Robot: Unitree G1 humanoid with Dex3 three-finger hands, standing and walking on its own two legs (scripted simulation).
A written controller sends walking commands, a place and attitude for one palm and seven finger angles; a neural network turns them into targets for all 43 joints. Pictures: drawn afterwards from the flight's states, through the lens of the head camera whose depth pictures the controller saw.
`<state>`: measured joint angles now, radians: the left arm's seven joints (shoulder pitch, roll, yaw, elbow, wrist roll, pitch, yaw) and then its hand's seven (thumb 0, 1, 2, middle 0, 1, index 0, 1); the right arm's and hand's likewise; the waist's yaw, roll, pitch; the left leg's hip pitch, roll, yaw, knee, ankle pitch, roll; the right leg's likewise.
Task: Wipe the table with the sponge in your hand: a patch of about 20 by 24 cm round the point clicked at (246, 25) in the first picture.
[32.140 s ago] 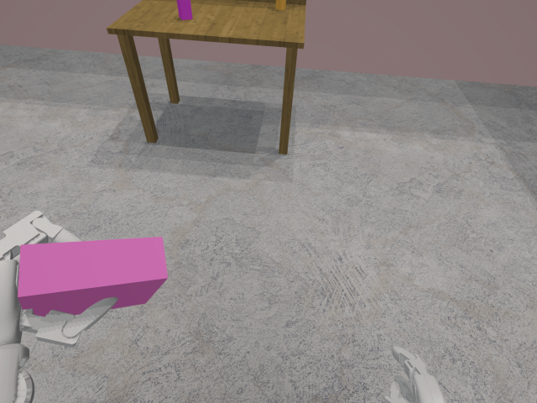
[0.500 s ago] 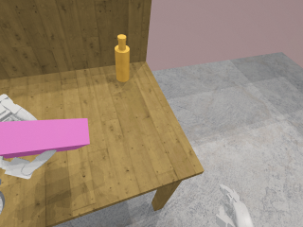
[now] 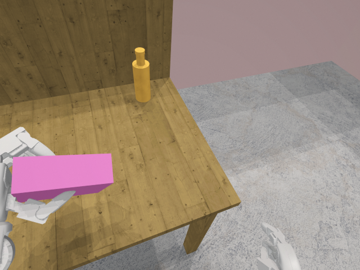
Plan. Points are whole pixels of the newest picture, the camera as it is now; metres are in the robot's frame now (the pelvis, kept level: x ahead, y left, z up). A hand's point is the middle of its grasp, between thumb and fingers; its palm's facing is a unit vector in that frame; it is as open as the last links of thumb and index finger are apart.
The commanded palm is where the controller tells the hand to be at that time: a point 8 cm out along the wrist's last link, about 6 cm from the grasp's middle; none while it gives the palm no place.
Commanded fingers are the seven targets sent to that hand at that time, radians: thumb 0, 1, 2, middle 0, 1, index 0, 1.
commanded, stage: shuffle to correct the standing spot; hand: left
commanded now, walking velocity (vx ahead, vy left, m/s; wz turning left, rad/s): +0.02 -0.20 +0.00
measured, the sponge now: (78, 177) +0.24 +0.21 +0.13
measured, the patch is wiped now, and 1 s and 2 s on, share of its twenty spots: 0.00 0.00 0.00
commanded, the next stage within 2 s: come to a stop and stand still in 0.58 s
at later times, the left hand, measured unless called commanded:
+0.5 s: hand (79, 176) +0.23 +0.19 +0.16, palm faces +0.31 -0.86 -0.40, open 9.1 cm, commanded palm +0.17 +0.23 +0.17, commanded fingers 0.00 0.10 1.30 -1.20 -1.60 -1.20 -1.60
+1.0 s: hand (91, 176) +0.23 +0.17 +0.16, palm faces +0.34 -0.85 -0.41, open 9.1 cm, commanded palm +0.17 +0.21 +0.17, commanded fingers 0.00 0.10 1.30 -1.20 -1.60 -1.20 -1.60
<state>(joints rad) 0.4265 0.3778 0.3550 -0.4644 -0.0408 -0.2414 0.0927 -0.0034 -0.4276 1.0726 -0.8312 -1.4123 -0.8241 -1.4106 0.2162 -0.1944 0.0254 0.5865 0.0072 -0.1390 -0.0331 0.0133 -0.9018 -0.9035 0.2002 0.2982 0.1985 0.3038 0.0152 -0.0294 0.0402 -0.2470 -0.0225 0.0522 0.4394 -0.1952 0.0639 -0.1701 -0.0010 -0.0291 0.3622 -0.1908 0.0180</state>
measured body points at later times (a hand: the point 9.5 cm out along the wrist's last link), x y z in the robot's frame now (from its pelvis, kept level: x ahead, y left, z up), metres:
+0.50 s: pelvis +0.00 -0.05 +0.00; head +0.03 -0.03 +0.45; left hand +0.20 +0.23 +0.18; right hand +0.17 -0.28 -0.07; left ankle +0.03 +0.07 -0.74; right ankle +0.00 -0.13 -0.74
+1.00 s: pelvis +0.01 -0.07 +0.00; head +0.03 -0.07 +0.45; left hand +0.20 +0.22 +0.18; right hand +0.18 -0.31 -0.08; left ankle +0.03 +0.07 -0.74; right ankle +0.00 -0.13 -0.74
